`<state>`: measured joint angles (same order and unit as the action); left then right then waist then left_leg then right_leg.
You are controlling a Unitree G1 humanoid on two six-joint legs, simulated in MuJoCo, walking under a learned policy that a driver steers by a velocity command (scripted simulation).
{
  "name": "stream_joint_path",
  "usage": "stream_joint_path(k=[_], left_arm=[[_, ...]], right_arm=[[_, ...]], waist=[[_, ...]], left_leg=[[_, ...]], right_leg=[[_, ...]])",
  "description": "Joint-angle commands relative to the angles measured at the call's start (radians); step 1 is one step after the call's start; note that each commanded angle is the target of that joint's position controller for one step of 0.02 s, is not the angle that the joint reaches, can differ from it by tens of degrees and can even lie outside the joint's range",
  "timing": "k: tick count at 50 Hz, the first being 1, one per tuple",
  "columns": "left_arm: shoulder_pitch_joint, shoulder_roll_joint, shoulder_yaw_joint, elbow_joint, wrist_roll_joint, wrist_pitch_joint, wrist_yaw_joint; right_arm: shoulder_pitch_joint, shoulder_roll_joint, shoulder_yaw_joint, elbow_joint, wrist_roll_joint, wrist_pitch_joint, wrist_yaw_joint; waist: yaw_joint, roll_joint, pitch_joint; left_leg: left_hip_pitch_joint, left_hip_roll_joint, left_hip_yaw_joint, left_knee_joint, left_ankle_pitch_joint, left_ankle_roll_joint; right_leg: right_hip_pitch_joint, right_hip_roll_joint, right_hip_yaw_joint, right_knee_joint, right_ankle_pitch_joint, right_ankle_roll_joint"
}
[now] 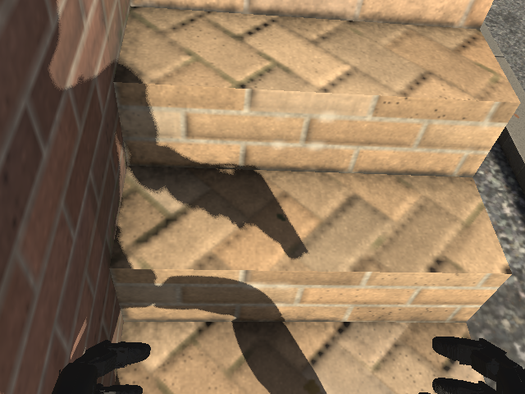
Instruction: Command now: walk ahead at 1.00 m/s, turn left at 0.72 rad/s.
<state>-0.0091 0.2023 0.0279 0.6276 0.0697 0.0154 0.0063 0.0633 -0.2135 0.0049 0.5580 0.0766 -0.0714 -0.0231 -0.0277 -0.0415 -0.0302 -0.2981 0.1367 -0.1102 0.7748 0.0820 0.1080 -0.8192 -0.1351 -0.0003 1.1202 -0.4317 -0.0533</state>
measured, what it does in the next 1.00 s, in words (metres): goes down: left foot 0.20 m lower, then right foot 0.20 m higher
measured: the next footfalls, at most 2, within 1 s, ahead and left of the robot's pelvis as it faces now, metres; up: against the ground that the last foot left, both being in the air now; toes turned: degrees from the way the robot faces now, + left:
left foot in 0.06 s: -0.21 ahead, +0.20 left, -0.20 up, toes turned +2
right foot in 0.14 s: +0.09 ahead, -0.04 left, +0.00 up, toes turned -4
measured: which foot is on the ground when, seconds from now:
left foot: up 0.00-0.04, down 0.06-0.20, up 0.22-0.48, down 0.50-0.84, up 0.86-1.00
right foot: up 0.00-0.12, down 0.14-0.36, up 0.38-0.82, down 0.84-1.00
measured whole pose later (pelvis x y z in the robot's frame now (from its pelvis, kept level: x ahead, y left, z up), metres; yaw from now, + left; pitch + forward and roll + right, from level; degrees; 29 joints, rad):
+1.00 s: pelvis -0.06 -0.22 -0.13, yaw -10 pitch +1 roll +2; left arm 0.20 0.04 -0.05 0.65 0.04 -0.01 -0.03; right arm 0.27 -0.27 -0.08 0.76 0.04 -0.03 -0.02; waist 0.00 0.06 -0.02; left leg -0.55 -0.02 0.04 1.37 -0.39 -0.12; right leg -0.30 -0.19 -0.07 0.60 -0.30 0.10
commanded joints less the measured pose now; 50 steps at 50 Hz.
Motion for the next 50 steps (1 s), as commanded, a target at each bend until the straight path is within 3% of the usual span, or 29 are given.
stream_joint_path(k=[1, 2, 4, 5, 6, 7, 8, 9, 10, 11, 12, 13, 15, 18, 20, 21, 22, 23, 24, 27, 29, 32, 38, 40, 42, 43, 44, 47, 50], left_arm=[[-0.204, -0.050, -0.012, -0.075, 0.027, 0.047, 0.016], [-0.108, -0.039, -0.015, -0.061, 0.017, 0.054, 0.004], [-0.297, -0.008, -0.041, -0.341, -0.024, 0.038, 0.009], [-0.368, 0.047, -0.052, -0.401, -0.032, -0.009, 0.002], [-0.151, 0.101, -0.041, -0.365, 0.001, -0.026, -0.010], [0.141, 0.194, 0.027, -0.297, -0.002, 0.038, 0.013], [0.199, 0.223, 0.062, -0.217, 0.061, 0.091, -0.026], [0.038, 0.294, 0.090, -0.101, 0.048, 0.101, -0.055], [-0.147, 0.263, 0.084, -0.082, -0.010, 0.116, -0.073], [-0.119, 0.096, 0.037, -0.105, -0.046, 0.083, -0.039], [0.181, 0.023, 0.035, -0.075, 0.006, 0.078, -0.002], [-0.007, 0.023, 0.037, -0.050, -0.029, 0.032, 0.040], [-0.185, 0.032, 0.030, 0.026, 0.011, 0.005, 0.055], [-0.878, -0.107, -0.023, -0.066, -0.021, 0.011, 0.062], [-0.651, -0.082, -0.026, -0.051, -0.002, 0.047, 0.073], [-0.445, -0.163, -0.022, -0.029, -0.029, 0.089, 0.057], [-0.217, -0.187, -0.016, -0.117, -0.040, 0.107, 0.028], [-0.491, -0.115, -0.034, -0.117, 0.009, 0.084, 0.013], [-0.205, -0.110, -0.025, -0.162, 0.030, 0.084, -0.001], [-0.308, -0.076, -0.032, -0.125, 0.044, 0.064, 0.004], [-0.297, -0.058, -0.028, -0.252, 0.016, 0.097, -0.021], [-0.388, 0.042, 0.011, -0.238, -0.025, 0.074, -0.031], [-0.146, -0.018, -0.020, -0.188, -0.087, 0.070, -0.079], [-0.059, 0.020, 0.011, -0.124, -0.064, 0.044, -0.075], [0.185, -0.009, 0.001, -0.046, -0.032, -0.034, -0.094], [0.367, 0.242, 0.035, 0.036, -0.049, -0.047, -0.055], [0.471, 0.185, 0.036, 0.016, -0.035, -0.031, -0.051], [0.015, -0.021, -0.037, -0.076, -0.014, -0.047, -0.032], [0.031, 0.069, -0.008, -0.126, -0.025, -0.072, -0.018]], right_arm=[[0.307, -0.006, 0.000, 0.191, -0.019, -0.029, 0.004], [0.331, -0.010, 0.010, 0.217, -0.086, -0.036, -0.003], [0.430, -0.213, -0.057, 0.246, -0.165, -0.082, -0.025], [0.381, -0.223, -0.092, 0.224, -0.150, -0.108, -0.029], [0.042, -0.258, -0.110, 0.100, -0.102, -0.115, -0.036], [-0.248, -0.304, -0.134, 0.016, -0.068, -0.108, -0.032], [-0.151, -0.293, -0.126, 0.085, 0.035, -0.129, -0.017], [0.237, -0.189, -0.101, 0.181, 0.108, -0.142, -0.004], [0.472, -0.143, -0.093, 0.225, 0.091, -0.145, 0.008], [0.366, -0.218, -0.096, 0.208, 0.009, -0.125, 0.053], [0.204, -0.192, -0.094, 0.182, -0.034, -0.118, 0.042], [-0.015, -0.017, -0.053, 0.040, -0.053, -0.089, 0.002], [0.013, 0.098, 0.002, -0.038, -0.051, -0.058, -0.033], [0.742, -0.068, -0.028, 0.201, -0.053, 0.015, -0.044], [0.652, -0.046, -0.027, 0.248, -0.020, 0.007, -0.057], [0.336, -0.005, 0.011, 0.141, -0.074, -0.001, -0.074], [0.232, -0.078, -0.012, 0.048, -0.079, -0.054, -0.105], [0.425, -0.045, 0.010, 0.112, -0.050, -0.046, -0.071], [0.224, -0.238, -0.073, 0.049, -0.047, -0.055, -0.084], [0.409, -0.110, -0.039, 0.095, -0.063, -0.060, -0.051], [0.301, -0.308, -0.126, 0.054, -0.063, -0.078, -0.106], [0.324, -0.246, -0.099, 0.038, -0.096, -0.039, -0.083], [0.199, -0.222, -0.089, 0.057, -0.074, -0.029, -0.030], [0.317, -0.223, -0.092, 0.123, -0.051, 0.038, -0.001], [0.203, -0.190, -0.096, 0.050, -0.043, 0.038, -0.008], [0.250, 0.023, -0.047, 0.018, -0.014, 0.024, 0.009], [0.353, 0.018, -0.047, 0.096, -0.022, 0.011, 0.005], [0.267, -0.059, -0.077, 0.148, -0.023, -0.010, 0.015], [0.221, -0.133, -0.121, 0.121, -0.040, 0.050, -0.009]], waist=[[-0.132, 0.178, 0.092], [-0.060, 0.082, 0.048], [0.015, 0.276, 0.056], [0.017, 0.204, -0.005], [0.204, 0.092, -0.135], [0.386, -0.073, -0.243], [0.372, -0.062, -0.351], [0.166, -0.467, -0.534], [-0.038, -0.581, -0.597], [0.030, -0.414, -0.613], [0.194, -0.142, -0.650], [0.128, -0.078, -0.521], [-0.038, -0.038, -0.269], [-0.512, 0.257, 0.120], [-0.329, 0.267, 0.027], [-0.129, 0.236, -0.047], [0.016, 0.304, -0.033], [-0.119, -0.035, 0.146], [0.116, -0.035, 0.054], [-0.058, -0.108, -0.008], [0.024, 0.179, -0.006], [-0.103, 0.116, 0.056], [-0.029, 0.418, -0.104], [-0.014, 0.265, -0.166], [0.103, 0.262, -0.175], [0.119, -0.302, -0.404], [0.133, -0.287, -0.517], [-0.017, -0.396, -0.138], [-0.009, -0.325, -0.032]], left_leg=[[0.341, 0.046, 0.173, -0.774, 0.513, -0.021], [0.463, 0.106, 0.071, -0.728, 0.672, -0.026], [0.836, 0.250, -0.040, -0.307, 2.067, -0.044], [0.842, 0.226, -0.041, -0.218, 1.961, -0.021], [0.360, 0.144, -0.022, -0.178, 1.798, -0.024], [0.287, 0.328, -0.156, -0.248, 2.103, -0.038], [0.146, 0.319, -0.036, -0.046, 2.173, 0.003], [0.026, 0.100, -0.025, -0.076, 1.483, -0.056], [-0.151, -0.055, -0.030, 0.042, 0.548, -0.119], [-0.300, -0.171, 0.036, 0.457, -0.072, -0.182], [-0.363, -0.277, 0.059, 1.147, -0.217, -0.126], [-0.491, -0.286, 0.014, 1.420, -0.239, -0.076], [-0.595, -0.182, -0.067, 1.366, -0.297, -0.018], [0.033, -0.122, 0.096, 0.358, -0.141, -0.020], [0.130, -0.082, 0.027, -0.278, 0.199, 0.028], [0.046, -0.090, -0.144, -0.157, -0.010, 0.044], [-0.093, 0.203, -0.778, -0.392, -0.391, 0.080], [-0.043, 0.108, -0.335, -0.415, -0.297, 0.008], [0.152, 0.229, -0.525, -0.373, -0.361, 0.027], [0.304, 0.093, -0.102, -0.364, -0.117, 0.000], [0.246, 0.389, -0.416, -0.567, -0.425, 0.102], [0.285, 0.297, -0.224, -0.574, -0.511, 0.077], [0.127, 0.151, 0.174, -0.562, -0.007, 0.032], [0.332, 0.099, 0.142, -0.186, 0.316, 0.011], [-0.140, -0.043, 0.130, 0.128, -0.399, -0.036], [-0.504, -0.152, 0.199, 0.377, -0.649, -0.128], [-0.365, -0.102, 0.094, 0.573, -0.622, -0.155], [-0.267, -0.102, 0.058, 0.607, -0.416, -0.238], [-0.215, -0.180, 0.124, 0.796, -0.483, -0.237]], right_leg=[[-0.282, 0.225, -0.159, 0.789, -0.374, -0.044], [-0.377, 0.234, -0.167, 1.036, -0.309, -0.045], [-0.800, 0.234, -0.146, 1.165, -0.661, -0.035], [-0.676, 0.204, -0.058, 0.574, -0.745, -0.062], [-0.043, 0.237, 0.030, 0.059, -0.547, -0.095], [0.237, 0.157, -0.024, -0.107, 0.003, -0.147], [0.566, 0.322, -0.123, -0.029, 0.152, -0.165], [0.857, 0.315, -0.080, 0.019, 0.806, -0.219], [1.087, 0.214, 0.009, -0.053, 1.338, -0.331], [1.061, 0.063, 0.239, -0.111, 1.195, -0.360], [0.982, -0.041, 0.462, -0.033, 0.528, -0.411], [0.743, -0.033, 0.386, 0.082, 0.441, -0.323], [0.391, -0.090, 0.342, -0.022, 0.085, -0.223], [-0.558, 0.029, -0.061, 0.157, -0.060, -0.082], [-0.296, 0.100, -0.094, 0.550, -0.135, -0.090], [-0.265, 0.284, 0.174, 1.124, -0.144, -0.044], [-0.339, 0.225, 0.367, 1.276, -0.049, -0.006], [-0.517, 0.224, 0.207, 1.162, -0.068, 0.007], [-0.581, 0.194, 0.293, 1.075, 0.172, 0.009], [-0.655, 0.197, 0.045, 1.253, 0.017, 0.033], [-0.640, -0.024, 0.274, 1.182, 0.098, 0.015], [-0.610, 0.016, 0.215, 1.015, -0.005, 0.013], [0.426, 0.049, -0.013, -0.257, 0.109, 0.033], [0.550, 0.180, -0.181, -0.814, 0.224, 0.034], [0.995, 0.004, 0.063, -0.781, 0.424, 0.085], [1.345, -0.336, 0.228, -0.568, 1.623, 0.122], [1.213, -0.290, 0.158, -0.503, 1.773, 0.017], [0.626, -0.227, 0.060, -0.665, 0.854, 0.036], [0.461, -0.272, -0.051, -0.726, 0.888, -0.011]])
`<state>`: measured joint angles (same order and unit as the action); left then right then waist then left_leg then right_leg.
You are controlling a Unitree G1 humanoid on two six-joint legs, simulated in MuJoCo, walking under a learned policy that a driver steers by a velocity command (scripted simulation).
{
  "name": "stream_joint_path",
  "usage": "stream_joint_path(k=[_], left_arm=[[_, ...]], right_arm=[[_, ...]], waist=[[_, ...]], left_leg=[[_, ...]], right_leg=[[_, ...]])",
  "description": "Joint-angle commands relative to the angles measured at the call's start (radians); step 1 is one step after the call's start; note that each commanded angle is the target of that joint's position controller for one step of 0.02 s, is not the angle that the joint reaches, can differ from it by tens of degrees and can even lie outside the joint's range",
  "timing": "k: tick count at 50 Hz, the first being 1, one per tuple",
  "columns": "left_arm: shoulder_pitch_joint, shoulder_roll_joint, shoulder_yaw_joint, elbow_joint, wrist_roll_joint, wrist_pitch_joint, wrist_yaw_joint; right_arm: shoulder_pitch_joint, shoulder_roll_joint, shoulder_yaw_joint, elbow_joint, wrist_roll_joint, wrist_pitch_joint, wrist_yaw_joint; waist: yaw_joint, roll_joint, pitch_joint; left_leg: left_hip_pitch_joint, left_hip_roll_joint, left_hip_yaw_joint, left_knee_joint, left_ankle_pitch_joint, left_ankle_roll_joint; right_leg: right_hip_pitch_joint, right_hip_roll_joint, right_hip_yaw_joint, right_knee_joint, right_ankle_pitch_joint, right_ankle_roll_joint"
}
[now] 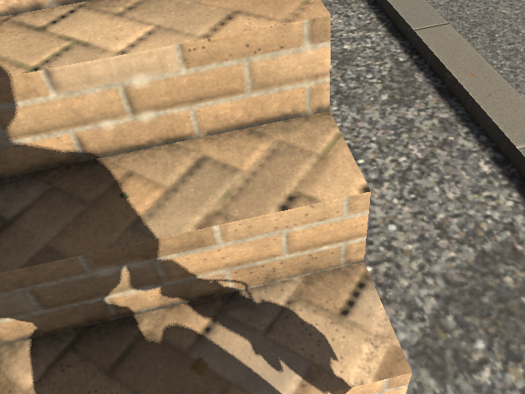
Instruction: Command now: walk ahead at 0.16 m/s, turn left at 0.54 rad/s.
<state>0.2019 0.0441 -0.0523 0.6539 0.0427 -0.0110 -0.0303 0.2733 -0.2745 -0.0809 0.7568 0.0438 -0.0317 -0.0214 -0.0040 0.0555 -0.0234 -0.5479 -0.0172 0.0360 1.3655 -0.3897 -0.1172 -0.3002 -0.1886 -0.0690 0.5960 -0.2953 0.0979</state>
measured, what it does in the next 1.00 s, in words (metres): steps on the spot, turning left: left foot, then right foot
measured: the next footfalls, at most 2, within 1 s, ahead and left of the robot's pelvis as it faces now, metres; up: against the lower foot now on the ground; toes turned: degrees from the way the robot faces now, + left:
left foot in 0.24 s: +0.00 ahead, +0.06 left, +0.00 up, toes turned +15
right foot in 0.66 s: +0.04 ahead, -0.08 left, +0.00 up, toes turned +32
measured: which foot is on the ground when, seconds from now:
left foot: up 0.00-0.22, down 0.24-0.66, up 0.68-1.00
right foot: down 0.00-0.24, up 0.26-0.64, down 0.66-1.00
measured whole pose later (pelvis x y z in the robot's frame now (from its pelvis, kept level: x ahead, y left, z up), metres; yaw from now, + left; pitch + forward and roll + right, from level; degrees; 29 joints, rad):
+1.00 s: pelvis +0.04 +0.05 +0.02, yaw +18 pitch +5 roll +2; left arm 0.54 0.14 0.08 0.85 0.03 -0.15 0.01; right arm -0.12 -0.11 0.04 0.44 -0.05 -0.01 -0.02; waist 0.15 0.04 -0.02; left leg -1.11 0.02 0.02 1.98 -0.35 0.05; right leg -0.11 0.03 0.27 0.34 -0.31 -0.07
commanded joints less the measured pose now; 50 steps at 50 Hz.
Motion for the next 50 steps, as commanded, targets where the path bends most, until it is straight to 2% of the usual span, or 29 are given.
stream_joint_path(k=[1, 4, 6, 7, 9, 10, 12, 13, 14, 15, 16, 17, 21, 24, 25, 26, 28, 30, 32, 34, 35, 36, 38, 39, 40, 44, 46, 49, 50], left_arm=[[-0.145, 0.262, 0.090, -0.155, -0.007, -0.046, 0.027], [-0.116, 0.307, 0.115, -0.173, 0.010, -0.050, 0.065], [-0.128, 0.279, 0.106, -0.160, 0.006, -0.040, 0.076], [-0.112, 0.304, 0.112, -0.154, 0.003, -0.028, 0.080], [-0.099, 0.345, 0.128, -0.150, 0.011, -0.022, 0.077], [-0.121, 0.331, 0.126, -0.152, -0.003, -0.018, 0.065], [-0.043, 0.325, 0.128, -0.149, -0.014, 0.017, 0.034], [-0.066, 0.311, 0.123, -0.202, -0.027, 0.029, 0.022], [-0.132, 0.285, 0.112, -0.255, -0.037, 0.036, 0.007], [-0.160, 0.290, 0.115, -0.237, -0.016, 0.023, 0.006], [-0.174, 0.267, 0.117, -0.230, 0.009, -0.011, 0.006], [-0.182, 0.229, 0.107, -0.225, 0.007, -0.034, 0.012], [-0.174, 0.222, 0.087, -0.193, 0.032, -0.038, 0.033], [-0.146, 0.212, 0.071, -0.190, 0.020, -0.019, 0.027], [-0.117, 0.220, 0.070, -0.175, 0.019, -0.025, 0.026], [-0.042, 0.222, 0.076, -0.145, -0.009, -0.031, 0.034], [0.090, 0.236, 0.085, -0.081, -0.032, -0.039, 0.057], [0.167, 0.218, 0.090, -0.033, -0.036, -0.045, 0.062], [0.178, 0.192, 0.095, -0.004, -0.017, -0.048, 0.039], [0.308, 0.210, 0.112, 0.029, -0.010, -0.053, 0.037], [0.195, 0.347, 0.157, -0.007, -0.008, -0.059, 0.043], [0.079, 0.351, 0.166, -0.027, -0.023, -0.074, 0.042], [0.086, 0.313, 0.163, 0.014, -0.029, -0.086, 0.043], [0.197, 0.278, 0.153, 0.078, -0.019, -0.093, 0.038], [0.258, 0.252, 0.145, 0.115, -0.018, -0.104, 0.030], [0.387, 0.263, 0.160, 0.151, -0.014, -0.139, 0.036], [0.369, 0.277, 0.166, 0.136, -0.017, -0.160, 0.054], [0.315, 0.318, 0.183, 0.129, -0.013, -0.169, 0.054], [0.325, 0.324, 0.202, 0.150, -0.028, -0.152, 0.053]], right_arm=[[0.000, -0.097, -0.047, -0.102, -0.005, 0.017, -0.014], [-0.053, -0.107, -0.058, -0.159, -0.029, 0.041, -0.021], [-0.075, -0.085, -0.038, -0.191, -0.043, 0.053, 0.005], [-0.099, -0.032, -0.014, -0.211, -0.051, 0.054, 0.005], [-0.056, -0.020, -0.008, -0.253, -0.067, 0.062, 0.004], [-0.046, -0.013, -0.005, -0.237, -0.067, 0.056, 0.008], [0.013, -0.072, -0.018, -0.187, -0.091, 0.016, 0.009], [0.045, -0.126, -0.026, -0.193, -0.093, -0.001, 0.017], [0.072, -0.180, -0.047, -0.213, -0.052, -0.004, 0.007], [-0.061, -0.193, -0.059, -0.263, -0.034, 0.011, -0.009], [-0.211, -0.208, -0.062, -0.291, -0.052, 0.039, -0.030], [-0.288, -0.195, -0.050, -0.300, -0.077, 0.057, -0.043], [-0.322, -0.071, -0.005, -0.294, -0.079, 0.077, -0.069], [-0.219, -0.090, -0.018, -0.272, -0.101, 0.102, -0.102], [-0.212, -0.091, -0.024, -0.283, -0.118, 0.099, -0.111], [-0.228, -0.082, -0.025, -0.292, -0.141, 0.085, -0.122], [-0.194, -0.059, -0.024, -0.265, -0.136, 0.063, -0.119], [-0.172, -0.055, -0.021, -0.206, -0.109, 0.046, -0.105], [-0.205, -0.032, -0.017, -0.195, -0.088, 0.042, -0.071], [-0.294, 0.044, 0.015, -0.220, -0.084, 0.013, -0.032], [-0.302, -0.013, -0.001, -0.260, -0.077, 0.001, -0.011], [-0.357, -0.041, -0.002, -0.274, -0.106, -0.012, -0.010], [-0.380, 0.030, 0.031, -0.265, -0.133, -0.027, 0.000], [-0.391, 0.123, 0.074, -0.297, -0.137, -0.027, 0.002], [-0.391, 0.145, 0.089, -0.299, -0.132, -0.024, 0.006], [-0.515, 0.142, 0.106, -0.377, -0.116, -0.010, 0.006], [-0.575, 0.111, 0.092, -0.431, -0.091, -0.013, 0.003], [-0.616, 0.085, 0.087, -0.478, -0.085, 0.001, -0.001], [-0.618, 0.124, 0.109, -0.509, -0.082, -0.001, -0.011]], waist=[[-0.019, -0.398, -0.056], [-0.042, -0.245, -0.088], [-0.063, -0.172, -0.004], [-0.051, -0.192, 0.023], [-0.069, -0.321, 0.000], [-0.058, -0.274, 0.006], [-0.021, -0.017, 0.004], [-0.008, 0.191, 0.069], [-0.037, 0.261, 0.068], [-0.039, 0.213, -0.031], [-0.017, 0.171, -0.086], [0.014, 0.099, -0.079], [0.025, 0.009, -0.063], [-0.009, 0.076, -0.071], [-0.018, 0.060, -0.096], [-0.010, 0.086, -0.141], [0.002, 0.040, -0.160], [0.020, -0.003, -0.083], [0.063, -0.046, 0.002], [0.144, -0.241, -0.060], [0.115, -0.417, 0.005], [0.088, -0.243, 0.086], [0.068, 0.041, 0.014], [0.070, 0.001, 0.013], [0.071, -0.001, 0.014], [0.135, -0.059, 0.089], [0.111, -0.137, 0.129], [0.097, -0.173, 0.057], [0.089, -0.201, 0.030]], left_leg=[[0.000, -0.032, -0.029, 0.278, -0.038, -0.009], [-0.017, -0.004, -0.079, 0.368, -0.020, 0.042], [-0.005, 0.053, -0.082, -0.122, 0.027, 0.084], [0.100, 0.042, -0.034, -0.317, 0.013, 0.111], [0.200, 0.074, -0.009, -0.449, -0.023, 0.151], [0.209, 0.074, -0.012, -0.576, 0.033, 0.160], [0.258, 0.033, -0.091, -0.794, 0.271, 0.203], [0.318, 0.121, -0.354, -0.809, 0.632, 0.248], [0.436, 0.203, -0.607, -0.851, 0.751, 0.315], [0.386, 0.224, -0.775, -0.950, 0.430, 0.369], [0.259, 0.184, -0.743, -1.004, 0.171, 0.399], [0.194, 0.155, -0.690, -1.008, 0.039, 0.404], [0.145, 0.081, -0.520, -0.910, 0.134, 0.283], [0.291, 0.038, -0.472, -0.921, 0.400, 0.229], [0.285, 0.052, -0.503, -0.973, 0.311, 0.243], [0.302, 0.105, -0.559, -0.987, 0.198, 0.271], [0.249, 0.142, -0.605, -1.060, -0.104, 0.295], [0.165, 0.130, -0.565, -1.093, -0.271, 0.293], [0.082, 0.068, -0.379, -0.967, -0.261, 0.313], [-0.134, -0.018, -0.140, -0.393, -0.028, 0.247], [-0.385, -0.088, -0.074, -0.169, 0.015, 0.149], [-0.518, -0.065, -0.083, 0.188, 0.126, 0.110], [-0.534, -0.028, -0.107, 0.552, 0.277, 0.089], [-0.528, -0.022, -0.085, 0.647, 0.252, 0.122], [-0.545, -0.020, -0.058, 0.708, 0.248, 0.140], [-0.769, -0.010, -0.021, 0.838, 0.170, 0.144], [-0.811, 0.009, -0.038, 0.755, 0.106, 0.146], [-0.728, 0.049, 0.000, 0.574, -0.003, 0.165], [-0.637, 0.100, -0.026, 0.367, -0.073, 0.201]], right_leg=[[-0.016, -0.225, 0.013, -0.198, 0.742, -0.190], [0.043, -0.301, -0.002, -0.233, 0.692, -0.238], [0.068, -0.212, -0.107, -0.204, 0.390, -0.157], [0.018, -0.175, -0.161, -0.190, 0.354, -0.141], [0.031, -0.236, -0.108, -0.167, 0.491, -0.161], [0.051, -0.233, -0.116, -0.101, 0.523, -0.157], [0.017, -0.106, -0.158, 0.174, 0.186, -0.061], [-0.239, 0.025, -0.140, 0.354, -0.190, -0.006], [-0.515, 0.131, -0.018, 0.519, -0.340, 0.024], [-0.549, 0.138, 0.078, 0.670, -0.242, 0.003], [-0.493, 0.145, 0.111, 0.862, -0.148, -0.019], [-0.495, 0.158, 0.150, 0.949, -0.061, -0.041], [-0.466, 0.191, 0.134, 0.950, 0.177, -0.097], [-0.426, 0.251, 0.074, 0.630, 0.053, -0.127], [-0.382, 0.263, 0.073, 0.559, 0.022, -0.147], [-0.342, 0.238, 0.100, 0.550, 0.033, -0.161], [-0.202, 0.198, 0.119, 0.424, -0.061, -0.185], [-0.039, 0.184, 0.051, 0.151, -0.056, -0.223], [0.107, 0.216, 0.002, -0.172, -0.096, -0.284], [0.301, 0.042, 0.451, -0.295, -0.315, -0.364], [0.270, -0.120, 1.015, -0.547, -0.574, -0.510], [0.227, -0.180, 1.090, -0.567, -0.577, -0.564], [0.210, -0.084, 0.750, -0.371, -0.262, -0.461], [0.155, -0.016, 0.627, -0.327, -0.177, -0.440], [0.157, 0.022, 0.574, -0.294, -0.146, -0.430], [0.271, 0.036, 0.619, -0.271, 0.018, -0.432], [0.279, 0.008, 0.674, -0.331, 0.205, -0.434], [0.293, -0.003, 0.603, -0.349, 0.538, -0.412], [0.267, 0.019, 0.577, -0.420, 0.511, -0.373]])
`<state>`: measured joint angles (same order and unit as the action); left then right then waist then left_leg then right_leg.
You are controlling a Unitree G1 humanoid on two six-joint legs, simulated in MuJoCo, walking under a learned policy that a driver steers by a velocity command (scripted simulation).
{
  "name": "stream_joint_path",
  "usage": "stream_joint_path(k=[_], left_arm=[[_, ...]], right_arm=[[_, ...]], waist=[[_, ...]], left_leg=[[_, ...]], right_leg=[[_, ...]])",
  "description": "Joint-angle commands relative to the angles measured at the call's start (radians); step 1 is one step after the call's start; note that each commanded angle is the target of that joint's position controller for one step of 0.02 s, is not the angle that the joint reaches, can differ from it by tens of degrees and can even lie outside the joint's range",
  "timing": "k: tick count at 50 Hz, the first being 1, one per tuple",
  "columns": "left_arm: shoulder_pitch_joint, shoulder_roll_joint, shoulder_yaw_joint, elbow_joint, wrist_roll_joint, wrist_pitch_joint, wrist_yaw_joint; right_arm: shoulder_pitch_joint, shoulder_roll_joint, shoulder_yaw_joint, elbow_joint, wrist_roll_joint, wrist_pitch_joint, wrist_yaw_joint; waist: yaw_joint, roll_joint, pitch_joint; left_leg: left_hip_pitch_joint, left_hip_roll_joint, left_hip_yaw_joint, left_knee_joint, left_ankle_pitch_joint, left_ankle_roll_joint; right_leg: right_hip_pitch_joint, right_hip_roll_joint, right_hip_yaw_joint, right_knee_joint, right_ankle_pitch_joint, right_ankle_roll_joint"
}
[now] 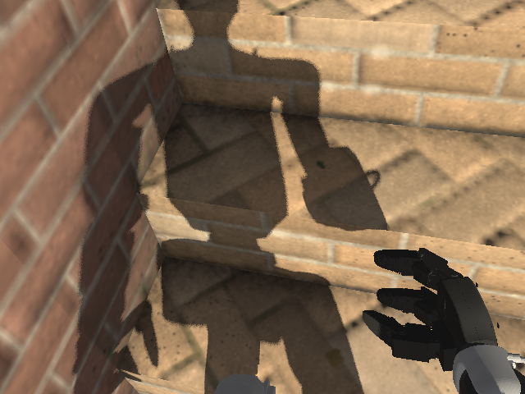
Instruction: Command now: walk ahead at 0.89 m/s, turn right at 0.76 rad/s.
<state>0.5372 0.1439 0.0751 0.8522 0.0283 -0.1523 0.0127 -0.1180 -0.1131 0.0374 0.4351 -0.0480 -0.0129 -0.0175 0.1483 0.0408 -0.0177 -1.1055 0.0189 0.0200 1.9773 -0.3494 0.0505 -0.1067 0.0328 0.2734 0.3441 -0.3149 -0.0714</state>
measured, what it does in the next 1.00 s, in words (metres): climbs: left foot 0.20 m higher, then right foot 0.22 m higher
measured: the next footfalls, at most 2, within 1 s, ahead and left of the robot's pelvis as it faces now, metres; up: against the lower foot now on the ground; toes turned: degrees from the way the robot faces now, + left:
left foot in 0.06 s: +0.11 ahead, +0.17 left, +0.20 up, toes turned -2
right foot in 0.38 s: +0.21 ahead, -0.11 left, +0.42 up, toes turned -16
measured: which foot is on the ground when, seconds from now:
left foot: up 0.00-0.04, down 0.06-0.48, up 0.50-0.78, down 0.80-1.00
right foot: down 0.00-0.08, up 0.10-0.36, down 0.38-0.42, up 0.44-0.50, down 0.52-0.78, up 0.80-1.00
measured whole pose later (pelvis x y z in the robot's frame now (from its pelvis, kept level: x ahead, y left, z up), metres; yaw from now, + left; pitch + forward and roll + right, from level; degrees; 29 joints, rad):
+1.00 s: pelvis +0.34 -0.03 +0.36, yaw +2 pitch +2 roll +1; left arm 0.25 0.25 0.02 0.66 0.03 -0.08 -0.02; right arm 0.00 -0.22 -0.04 0.74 -0.04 0.03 -0.09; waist 0.09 -0.01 0.06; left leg -0.47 -0.13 -0.03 0.80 -0.36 0.11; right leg -0.94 0.05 0.09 1.81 -0.15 0.03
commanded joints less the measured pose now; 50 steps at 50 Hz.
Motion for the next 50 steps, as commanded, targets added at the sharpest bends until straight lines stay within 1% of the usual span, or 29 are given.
stream_joint_path(k=[1, 2, 4, 5, 6, 7, 10, 16, 19, 20, 21, 23, 24, 25, 26, 27, 28, 30, 32, 34, 36, 37, 38, 39, 40, 41, 43, 45, 50], left_arm=[[-0.043, 0.216, 0.078, -0.058, -0.014, 0.013, 0.014], [-0.147, 0.229, 0.075, -0.111, -0.035, 0.034, 0.010], [-0.174, 0.385, 0.139, -0.121, -0.066, 0.014, 0.000], [-0.323, 0.375, 0.149, -0.168, -0.072, 0.004, -0.015], [-0.471, 0.226, 0.106, -0.250, -0.022, 0.010, -0.055], [-0.475, 0.034, 0.050, -0.304, 0.008, -0.004, -0.056], [-0.559, 0.017, 0.001, -0.342, 0.057, 0.037, -0.073], [-0.548, 0.176, 0.012, -0.400, 0.033, 0.192, -0.046], [-0.829, 0.121, -0.025, -0.488, 0.032, 0.214, -0.055], [-0.830, 0.143, -0.025, -0.490, 0.033, 0.201, -0.062], [-0.783, 0.130, -0.041, -0.477, 0.037, 0.178, -0.068], [-0.659, 0.183, -0.038, -0.443, 0.020, 0.135, -0.117], [-0.403, 0.194, -0.009, -0.310, 0.009, 0.164, -0.126], [-0.206, 0.190, 0.015, -0.175, 0.004, 0.184, -0.111], [-0.269, 0.251, 0.038, -0.129, 0.015, 0.189, -0.104], [-0.222, 0.355, 0.048, -0.121, 0.035, 0.168, -0.075], [-0.153, 0.330, 0.048, -0.088, 0.059, 0.180, -0.043], [-0.257, 0.321, 0.053, -0.056, 0.066, 0.185, -0.044], [-0.017, 0.299, 0.035, -0.001, 0.078, 0.156, 0.002], [-0.207, 0.307, 0.041, -0.050, 0.083, 0.106, 0.015], [-0.464, 0.240, 0.007, -0.115, 0.017, 0.053, -0.006], [-0.455, 0.296, 0.008, -0.115, -0.031, 0.030, -0.011], [-0.476, 0.335, 0.015, -0.124, -0.026, 0.015, -0.019], [-0.347, 0.252, 0.007, -0.168, -0.060, 0.014, -0.044], [-0.177, 0.310, -0.002, -0.100, -0.049, 0.008, -0.059], [-0.137, 0.279, -0.010, -0.112, -0.022, -0.021, -0.073], [-0.272, 0.163, -0.026, -0.158, 0.008, -0.015, -0.042], [-0.383, 0.128, -0.053, -0.221, 0.004, 0.030, -0.051], [-0.282, 0.104, -0.075, -0.269, 0.002, 0.086, -0.022]], right_arm=[[-0.224, -0.046, -0.005, -0.190, 0.024, -0.018, -0.028], [-0.091, -0.082, -0.012, -0.143, 0.077, -0.002, -0.044], [0.239, -0.184, -0.089, -0.096, 0.087, 0.003, -0.084], [0.382, -0.248, -0.113, -0.045, 0.075, -0.022, -0.085], [0.426, -0.327, -0.132, 0.040, 0.051, -0.028, -0.100], [0.275, -0.258, -0.111, 0.070, 0.009, -0.043, -0.101], [0.248, -0.060, -0.068, 0.226, -0.017, -0.048, -0.095], [0.263, -0.223, -0.096, 0.308, 0.011, -0.171, -0.050], [0.401, -0.278, -0.107, 0.362, -0.023, -0.176, -0.060], [0.424, -0.269, -0.105, 0.364, 0.000, -0.171, -0.046], [0.473, -0.229, -0.094, 0.403, 0.005, -0.151, -0.037], [0.453, -0.371, -0.133, 0.329, 0.023, -0.129, -0.047], [0.490, -0.397, -0.159, 0.316, 0.074, -0.110, -0.068], [0.359, -0.400, -0.180, 0.279, 0.077, -0.099, -0.072], [0.358, -0.307, -0.163, 0.219, 0.102, -0.080, -0.071], [0.338, -0.193, -0.126, 0.170, 0.151, -0.093, -0.057], [0.302, -0.181, -0.110, 0.132, 0.198, -0.115, -0.061], [0.256, -0.146, -0.092, 0.103, 0.160, -0.123, -0.097], [-0.028, -0.175, -0.065, 0.071, 0.156, -0.109, -0.021], [0.107, -0.150, -0.038, 0.140, 0.144, -0.048, 0.004], [0.117, -0.121, -0.008, 0.157, 0.092, -0.019, 0.003], [0.084, -0.132, -0.009, 0.118, 0.054, -0.003, -0.024], [0.205, -0.131, -0.026, 0.137, 0.051, 0.001, -0.040], [0.266, -0.221, -0.084, 0.233, 0.016, -0.004, -0.030], [0.323, -0.310, -0.142, 0.239, 0.000, 0.002, -0.015], [0.373, -0.381, -0.183, 0.276, -0.002, 0.000, -0.029], [0.372, -0.264, -0.155, 0.305, 0.030, 0.022, -0.049], [0.246, -0.225, -0.126, 0.302, -0.002, 0.032, -0.074], [-0.061, -0.212, -0.101, 0.184, -0.006, 0.030, -0.077]], waist=[[-0.077, -0.205, 0.032], [-0.162, -0.237, -0.002], [-0.319, -0.235, -0.380], [-0.405, -0.102, -0.456], [-0.415, 0.310, -0.484], [-0.253, 0.368, -0.428], [-0.124, 0.010, -0.065], [-0.023, -0.011, 0.116], [-0.146, 0.064, 0.156], [-0.158, 0.036, 0.142], [-0.134, -0.011, 0.040], [-0.098, 0.003, -0.202], [-0.044, -0.034, -0.253], [0.043, -0.270, -0.091], [-0.088, -0.331, 0.092], [-0.135, -0.261, -0.125], [-0.073, -0.137, -0.374], [-0.122, -0.051, -0.332], [0.052, -0.204, -0.368], [-0.059, -0.151, -0.399], [-0.185, -0.006, -0.263], [-0.179, -0.079, -0.203], [-0.254, -0.159, -0.241], [-0.194, 0.039, -0.341], [-0.237, 0.200, -0.620], [-0.232, 0.127, -0.768], [-0.234, -0.011, -0.432], [-0.197, -0.092, -0.093], [-0.033, -0.033, 0.026]], left_leg=[[0.079, 0.058, 0.047, -0.400, -0.136, 0.049], [0.492, -0.059, 0.108, -0.777, -0.593, 0.057], [0.893, -0.040, -0.050, -0.933, -0.404, 0.043], [1.127, 0.082, -0.247, -1.106, -0.350, 0.066], [1.199, 0.248, -0.530, -1.335, -0.344, 0.051], [1.088, 0.296, -0.692, -1.275, 0.042, 0.111], [0.839, 0.269, -0.408, -1.157, -0.020, 0.132], [0.834, 0.363, -0.088, -1.502, 0.463, 0.025], [1.029, 0.326, -0.017, -1.699, 0.639, 0.038], [1.098, 0.242, 0.071, -1.733, 0.877, 0.035], [1.188, 0.147, 0.099, -1.541, 1.363, 0.032], [1.199, 0.090, 0.044, -1.109, 1.951, -0.056], [1.095, 0.060, -0.056, -0.788, 1.396, -0.052], [0.653, -0.128, -0.003, -0.388, 0.104, -0.050], [0.204, -0.233, 0.001, 0.072, -0.471, -0.004], [-0.254, -0.222, -0.039, 0.335, -0.637, -0.004], [-0.479, -0.201, -0.024, 0.527, -0.666, -0.007], [-0.585, -0.163, -0.004, 0.795, -0.610, -0.002], [-0.759, -0.107, 0.024, 0.569, -0.583, 0.014], [-0.452, 0.031, -0.087, 0.137, -0.461, 0.046], [0.311, -0.010, 0.026, -0.529, -0.236, 0.045], [0.543, -0.098, 0.048, -0.850, -0.246, 0.018], [0.772, -0.124, -0.035, -0.969, -0.055, 0.017], [1.224, -0.129, -0.127, -1.083, 0.177, 0.129], [1.490, 0.066, -0.518, -1.241, 0.637, 0.352], [1.627, 0.166, -0.551, -1.177, 0.954, 0.369], [1.317, 0.170, -0.439, -1.233, 0.799, 0.257], [1.026, 0.079, -0.355, -1.325, 0.516, 0.235], [0.376, 0.019, -0.148, -1.397, 0.370, 0.204]], right_leg=[[-0.009, -0.169, 0.135, -0.219, 0.672, -0.168], [-0.240, -0.111, 0.065, -0.197, 1.149, -0.156], [-0.062, -0.126, 0.091, 0.263, 1.781, -0.086], [-0.261, -0.036, 0.020, 0.537, 1.545, 0.003], [-0.539, 0.168, -0.118, 0.946, 0.386, 0.071], [-0.702, 0.229, 0.035, 1.410, 0.155, 0.078], [-0.981, 0.110, -0.069, 1.791, 0.206, -0.011], [-1.055, 0.010, -0.101, 1.703, -0.067, 0.017], [-1.148, -0.010, -0.209, 1.515, -0.212, 0.026], [-1.096, -0.004, -0.225, 1.299, -0.319, 0.014], [-0.873, 0.076, -0.263, 1.016, -0.463, -0.031], [-0.277, 0.119, -0.389, 0.064, 0.063, 0.023], [0.016, 0.037, -0.316, -0.303, 0.507, 0.035], [0.337, -0.098, -0.230, -0.565, 0.944, -0.056], [0.473, -0.226, -0.249, -0.468, 1.319, -0.130], [0.947, -0.364, -0.261, 0.173, 2.193, -0.131], [1.210, -0.495, -0.211, 0.310, 2.297, -0.172], [0.972, -0.502, -0.280, 0.174, 1.798, -0.145], [1.285, -0.442, -0.227, 0.283, 2.070, -0.126], [1.026, -0.443, -0.265, 0.225, 1.629, -0.075], [0.235, -0.259, -0.436, 0.021, 1.295, 0.033], [0.017, -0.249, -0.369, -0.059, 1.411, -0.007], [-0.057, -0.256, -0.343, 0.056, 1.423, 0.018], [-0.376, -0.038, -0.329, 0.425, 1.043, 0.114], [-0.540, 0.083, -0.175, 1.156, 0.172, 0.143], [-0.664, 0.123, -0.081, 1.613, 0.080, 0.136], [-0.884, 0.068, -0.118, 1.680, 0.127, 0.111], [-1.003, 0.041, -0.142, 1.687, 0.065, 0.117], [-0.615, 0.018, -0.239, 1.311, 0.240, 0.068]])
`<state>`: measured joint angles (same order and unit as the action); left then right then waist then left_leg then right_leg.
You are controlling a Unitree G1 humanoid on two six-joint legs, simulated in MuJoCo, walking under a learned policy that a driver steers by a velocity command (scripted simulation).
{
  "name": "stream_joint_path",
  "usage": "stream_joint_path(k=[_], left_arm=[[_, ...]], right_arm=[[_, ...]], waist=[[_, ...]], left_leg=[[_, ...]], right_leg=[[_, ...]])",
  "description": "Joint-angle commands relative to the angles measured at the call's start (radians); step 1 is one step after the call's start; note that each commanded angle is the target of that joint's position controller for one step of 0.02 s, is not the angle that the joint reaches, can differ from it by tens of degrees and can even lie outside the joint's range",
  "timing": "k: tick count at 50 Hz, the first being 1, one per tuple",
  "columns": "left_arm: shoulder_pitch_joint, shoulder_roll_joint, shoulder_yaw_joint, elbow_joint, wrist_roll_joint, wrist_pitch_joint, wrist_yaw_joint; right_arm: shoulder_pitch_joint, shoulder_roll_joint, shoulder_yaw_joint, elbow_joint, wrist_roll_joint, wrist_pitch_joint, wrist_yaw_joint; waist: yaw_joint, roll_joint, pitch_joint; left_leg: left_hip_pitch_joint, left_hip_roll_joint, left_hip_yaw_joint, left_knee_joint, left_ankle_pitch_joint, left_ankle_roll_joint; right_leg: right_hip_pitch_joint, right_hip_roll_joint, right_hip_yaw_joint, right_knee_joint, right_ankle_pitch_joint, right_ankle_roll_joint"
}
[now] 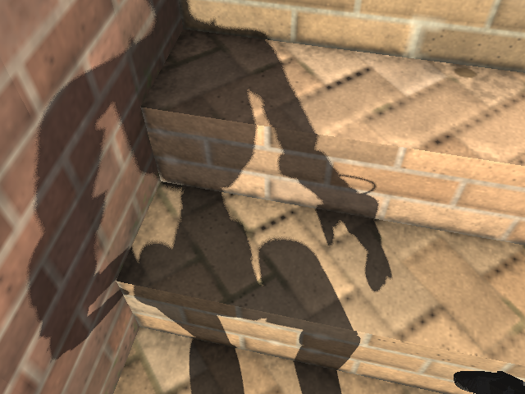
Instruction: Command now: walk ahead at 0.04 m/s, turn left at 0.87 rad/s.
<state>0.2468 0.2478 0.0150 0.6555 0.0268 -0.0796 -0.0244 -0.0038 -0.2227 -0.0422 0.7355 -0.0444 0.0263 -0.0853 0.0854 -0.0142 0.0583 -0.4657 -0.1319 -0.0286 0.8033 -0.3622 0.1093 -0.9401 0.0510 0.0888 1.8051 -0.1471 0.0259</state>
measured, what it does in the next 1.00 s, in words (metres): walks backwards, turning right: right foot, then left foot 0.04 m lower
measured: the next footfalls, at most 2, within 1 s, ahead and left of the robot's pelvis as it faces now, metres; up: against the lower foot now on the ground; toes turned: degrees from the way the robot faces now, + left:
right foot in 0.20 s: +0.08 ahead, -0.14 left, +0.00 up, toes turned +11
left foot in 0.88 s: -0.07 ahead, +0.18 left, -0.04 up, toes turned -20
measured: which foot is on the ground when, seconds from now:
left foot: down 0.00-0.26, up 0.28-0.86, down 0.88-1.00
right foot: up 0.00-0.18, down 0.20-0.88, up 0.90-1.00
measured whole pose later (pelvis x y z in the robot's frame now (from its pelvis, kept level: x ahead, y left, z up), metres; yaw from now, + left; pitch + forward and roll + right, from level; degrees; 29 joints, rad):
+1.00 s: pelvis -0.09 +0.07 -0.04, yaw -19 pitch +2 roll +0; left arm 0.04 0.25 0.07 0.55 0.06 0.06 -0.01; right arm 0.17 -0.18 0.00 0.58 -0.04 -0.04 -0.07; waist 0.00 -0.04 0.02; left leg -0.25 -0.04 -0.03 0.69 -0.85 0.12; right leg -0.85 0.18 0.12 1.49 -0.47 0.06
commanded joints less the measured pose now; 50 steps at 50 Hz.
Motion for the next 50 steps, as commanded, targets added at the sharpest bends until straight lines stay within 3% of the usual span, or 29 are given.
stream_joint_path(k=[1, 3, 5, 7, 10, 11, 12, 13, 14, 15, 16, 18, 20, 23, 25, 27, 29, 32, 36, 40, 41, 42, 44, 45, 46, 47, 48, 49, 50], left_arm=[[0.049, 0.014, -0.004, -0.053, 0.015, 0.018, 0.020], [0.054, 0.027, 0.020, -0.082, 0.018, 0.031, 0.038], [0.047, 0.003, 0.022, -0.107, 0.010, 0.032, 0.047], [0.059, -0.036, 0.000, -0.126, 0.018, 0.046, 0.044], [0.125, -0.040, 0.005, -0.081, -0.035, 0.083, 0.076], [0.105, -0.047, 0.009, -0.066, -0.037, 0.086, 0.086], [0.064, -0.104, -0.015, -0.066, 0.001, 0.064, 0.079], [0.009, -0.092, -0.030, -0.077, 0.017, 0.039, 0.076], [0.029, -0.080, -0.015, -0.079, 0.031, 0.018, 0.071], [0.004, -0.082, -0.010, -0.077, 0.021, 0.002, 0.061], [-0.012, -0.070, -0.008, -0.057, 0.011, -0.002, 0.055], [0.008, 0.066, 0.041, -0.039, -0.008, 0.005, 0.067], [0.081, 0.146, 0.096, -0.019, 0.004, 0.024, 0.077], [0.100, 0.128, 0.114, -0.029, 0.020, 0.047, 0.091], [0.064, 0.111, 0.109, -0.052, 0.009, 0.046, 0.094], [-0.028, 0.120, 0.111, -0.057, -0.016, 0.016, 0.078], [-0.088, 0.120, 0.104, -0.077, -0.020, 0.011, 0.082], [-0.085, 0.153, 0.108, -0.113, -0.016, 0.016, 0.068], [-0.033, 0.191, 0.127, -0.103, 0.011, 0.065, 0.084], [-0.120, 0.170, 0.111, -0.156, 0.017, 0.082, 0.071], [-0.190, 0.184, 0.110, -0.175, 0.026, 0.086, 0.067], [-0.250, 0.152, 0.099, -0.214, 0.024, 0.087, 0.069], [-0.242, 0.106, 0.095, -0.179, 0.022, 0.121, 0.063], [-0.315, 0.038, 0.082, -0.208, 0.032, 0.129, 0.044], [-0.232, 0.024, 0.085, -0.204, 0.029, 0.104, 0.047], [-0.158, 0.054, 0.083, -0.193, 0.068, 0.097, 0.042], [-0.114, 0.091, 0.097, -0.170, 0.073, 0.112, 0.032], [-0.056, 0.103, 0.093, -0.178, 0.030, 0.134, 0.001], [0.005, 0.132, 0.087, -0.153, 0.001, 0.156, -0.025]], right_arm=[[-0.202, -0.111, -0.030, -0.142, -0.023, -0.008, -0.009], [-0.213, -0.135, -0.048, -0.175, -0.035, -0.003, -0.011], [-0.194, -0.123, -0.053, -0.194, -0.010, 0.007, -0.018], [-0.171, -0.141, -0.067, -0.210, -0.008, 0.015, -0.034], [0.063, -0.105, -0.073, -0.164, -0.025, 0.017, -0.045], [0.147, -0.071, -0.064, -0.140, -0.009, 0.023, -0.029], [0.230, 0.016, -0.038, -0.105, 0.001, 0.033, -0.007], [0.230, 0.022, -0.031, -0.138, 0.027, 0.016, 0.018], [0.143, -0.010, -0.028, -0.121, 0.055, 0.008, 0.020], [0.123, -0.035, -0.032, -0.107, 0.060, -0.001, 0.017], [0.120, -0.028, -0.027, -0.090, 0.061, -0.004, 0.017], [0.075, -0.029, -0.020, -0.121, 0.028, -0.013, 0.010], [0.069, -0.057, -0.028, -0.139, 0.028, -0.005, -0.001], [0.066, -0.040, -0.018, -0.205, 0.007, -0.001, -0.019], [0.095, -0.044, -0.010, -0.245, 0.000, -0.003, -0.015], [0.093, -0.034, -0.006, -0.281, -0.044, 0.016, 0.010], [0.153, -0.048, -0.006, -0.284, -0.030, 0.025, 0.032], [0.088, -0.092, -0.014, -0.326, -0.010, 0.028, 0.025], [0.069, -0.078, -0.005, -0.338, 0.007, 0.028, 0.035], [0.085, -0.073, 0.010, -0.338, 0.010, 0.017, 0.049], [0.110, -0.091, 0.005, -0.341, 0.014, 0.009, 0.054], [0.177, -0.117, 0.002, -0.308, 0.027, -0.004, 0.051], [0.118, -0.059, 0.023, -0.288, 0.069, -0.003, 0.043], [0.242, -0.022, 0.037, -0.225, 0.061, -0.014, 0.035], [0.163, -0.018, 0.058, -0.202, -0.015, -0.056, 0.042], [0.129, -0.058, 0.043, -0.235, -0.024, -0.092, 0.040], [0.027, -0.070, 0.027, -0.277, 0.002, -0.109, 0.021], [-0.129, -0.119, 0.000, -0.313, 0.003, -0.121, -0.015], [-0.207, -0.111, -0.008, -0.312, -0.008, -0.126, -0.029]], waist=[[0.035, 0.054, -0.133], [0.024, 0.145, -0.151], [0.030, 0.147, -0.099], [0.019, 0.153, -0.104], [-0.053, 0.218, -0.124], [-0.089, 0.160, -0.096], [-0.127, -0.018, -0.094], [-0.180, -0.187, -0.141], [-0.064, -0.248, -0.201], [-0.070, -0.184, -0.184], [-0.079, -0.151, -0.174], [-0.064, -0.080, -0.089], [0.003, -0.074, -0.060], [0.040, -0.076, -0.112], [0.009, -0.049, -0.118], [-0.051, -0.021, -0.127], [-0.091, -0.071, -0.147], [-0.074, -0.046, -0.135], [-0.055, -0.085, -0.154], [-0.096, -0.107, -0.137], [-0.132, -0.133, -0.131], [-0.131, -0.158, -0.183], [-0.158, -0.020, -0.134], [-0.217, 0.165, -0.063], [-0.094, 0.391, -0.080], [-0.032, 0.429, -0.244], [0.029, 0.314, -0.299], [0.130, 0.199, -0.194], [0.172, 0.087, -0.180]], left_leg=[[-0.262, 0.169, -0.080, -0.237, 0.338, 0.142], [-0.286, 0.201, -0.225, -0.296, 0.141, 0.171], [-0.293, 0.190, -0.315, -0.297, 0.065, 0.162], [-0.188, 0.162, -0.337, -0.343, 0.050, 0.084], [0.069, 0.224, -0.378, -0.392, -0.076, 0.043], [0.117, 0.211, -0.362, -0.336, -0.114, 0.026], [0.176, 0.141, -0.282, -0.142, -0.138, -0.027], [-0.003, 0.102, -0.191, -0.075, -0.088, -0.100], [0.044, 0.097, -0.159, -0.055, -0.100, -0.124], [0.124, 0.140, -0.136, -0.016, -0.027, -0.140], [0.150, 0.140, -0.102, -0.016, 0.011, -0.141], [0.053, 0.093, -0.034, -0.126, 0.014, -0.125], [-0.042, 0.030, 0.082, 0.015, -0.037, -0.128], [-0.244, 0.056, 0.003, 0.433, -0.033, -0.174], [-0.309, 0.075, -0.060, 0.517, -0.024, -0.182], [-0.231, 0.071, -0.111, 0.748, 0.184, -0.172], [-0.220, 0.063, -0.135, 0.847, 0.227, -0.167], [-0.242, 0.036, -0.138, 0.787, 0.147, -0.160], [-0.243, 0.018, -0.180, 0.745, 0.049, -0.163], [-0.080, 0.021, -0.182, 0.617, -0.016, -0.132], [-0.025, 0.055, -0.222, 0.527, -0.110, -0.097], [0.074, 0.118, -0.232, 0.288, -0.164, -0.068], [0.280, 0.165, -0.132, -0.323, 0.028, -0.073], [0.294, 0.229, -0.122, -0.546, 0.331, -0.047], [0.362, 0.222, 0.003, -0.360, 0.927, -0.079], [0.408, 0.309, -0.115, -0.202, 1.095, -0.024], [0.354, 0.368, -0.215, -0.252, 0.778, 0.022], [0.227, 0.436, -0.293, -0.295, 0.471, 0.073], [0.176, 0.382, -0.205, -0.272, 0.414, 0.075]], right_leg=[[0.297, 0.011, -0.080, -0.149, 0.140, -0.049], [0.295, 0.002, -0.065, -0.087, 0.135, -0.045], [0.275, -0.004, -0.040, -0.146, 0.113, -0.033], [0.335, -0.042, -0.036, -0.512, 0.027, -0.052], [0.540, -0.033, -0.118, -1.191, -0.291, -0.102], [0.596, -0.012, -0.129, -1.379, -0.313, -0.101], [0.614, -0.076, -0.021, -1.456, -0.305, -0.076], [0.785, -0.207, 0.168, -1.363, 0.376, -0.160], [0.714, -0.344, 0.370, -1.502, 0.454, -0.292], [0.678, -0.343, 0.384, -1.512, 0.468, -0.329], [0.680, -0.291, 0.331, -1.482, 0.388, -0.317], [0.746, -0.189, 0.247, -1.440, 0.171, -0.224], [0.791, -0.161, 0.246, -1.440, 0.053, -0.215], [0.876, -0.236, 0.420, -1.429, 0.048, -0.305], [0.850, -0.212, 0.471, -1.429, -0.145, -0.320], [0.705, -0.164, 0.421, -1.328, -0.013, -0.310], [0.644, -0.128, 0.435, -1.302, -0.098, -0.308], [0.642, -0.138, 0.547, -1.328, -0.173, -0.291], [0.682, -0.134, 0.654, -1.345, -0.336, -0.297], [0.470, -0.075, 0.583, -1.297, -0.449, -0.271], [0.380, -0.073, 0.589, -1.261, -0.418, -0.250], [0.361, -0.070, 0.507, -1.246, -0.377, -0.217], [0.228, 0.076, 0.314, -1.066, -0.447, -0.128], [0.194, 0.250, 0.034, -0.592, -0.354, -0.061], [0.065, 0.323, -0.048, -0.226, -0.436, 0.013], [0.015, 0.259, -0.081, -0.006, -0.443, 0.076], [0.049, 0.147, -0.049, 0.063, -0.354, 0.081], [0.093, -0.022, 0.090, -0.176, -0.303, 0.050], [0.272, -0.025, 0.036, -0.534, -0.392, 0.024]])
Velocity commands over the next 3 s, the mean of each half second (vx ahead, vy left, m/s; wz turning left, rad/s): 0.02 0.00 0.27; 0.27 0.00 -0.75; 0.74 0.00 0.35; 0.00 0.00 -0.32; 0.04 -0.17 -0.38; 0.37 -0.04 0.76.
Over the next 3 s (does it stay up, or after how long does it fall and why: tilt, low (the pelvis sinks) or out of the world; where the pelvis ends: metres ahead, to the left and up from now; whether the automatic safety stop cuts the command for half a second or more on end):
stays up -1.05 0.05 -0.79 its command is cut before an obstacle after 1.4 s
